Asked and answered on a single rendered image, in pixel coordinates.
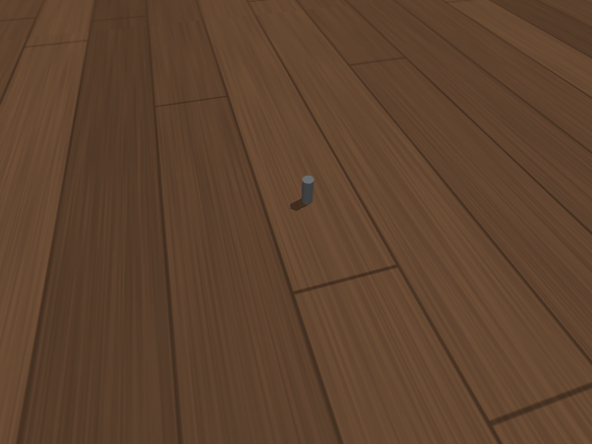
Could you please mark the can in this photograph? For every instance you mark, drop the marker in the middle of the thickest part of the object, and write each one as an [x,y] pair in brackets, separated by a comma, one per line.
[307,189]

